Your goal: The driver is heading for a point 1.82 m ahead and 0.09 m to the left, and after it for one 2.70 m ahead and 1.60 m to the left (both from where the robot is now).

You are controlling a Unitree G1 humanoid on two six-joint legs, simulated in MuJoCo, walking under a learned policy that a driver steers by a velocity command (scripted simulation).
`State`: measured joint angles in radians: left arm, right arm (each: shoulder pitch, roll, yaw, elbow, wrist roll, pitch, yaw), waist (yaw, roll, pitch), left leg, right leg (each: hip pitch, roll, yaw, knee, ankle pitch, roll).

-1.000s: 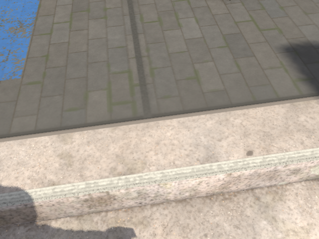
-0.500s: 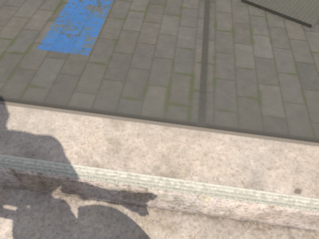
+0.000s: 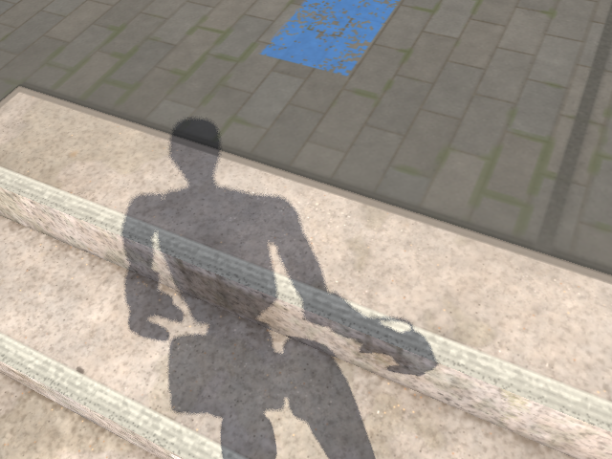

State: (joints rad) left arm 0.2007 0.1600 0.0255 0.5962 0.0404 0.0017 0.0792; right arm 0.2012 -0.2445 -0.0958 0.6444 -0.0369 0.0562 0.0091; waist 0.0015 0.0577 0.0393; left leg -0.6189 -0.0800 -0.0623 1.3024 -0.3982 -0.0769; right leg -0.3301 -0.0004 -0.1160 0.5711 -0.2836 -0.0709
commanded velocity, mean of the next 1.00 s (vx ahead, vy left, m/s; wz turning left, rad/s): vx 0.00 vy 0.00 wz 0.36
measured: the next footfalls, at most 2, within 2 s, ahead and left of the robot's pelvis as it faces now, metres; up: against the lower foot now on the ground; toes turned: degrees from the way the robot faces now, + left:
left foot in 0.26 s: +0.08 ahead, +0.13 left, +0.00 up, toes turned +18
right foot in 0.72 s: +0.09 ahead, -0.08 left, +0.00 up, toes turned +20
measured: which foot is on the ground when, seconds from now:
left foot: up 0.00-0.24, down 0.26-1.00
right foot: down 0.00-0.26, up 0.28-0.70, down 0.72-1.00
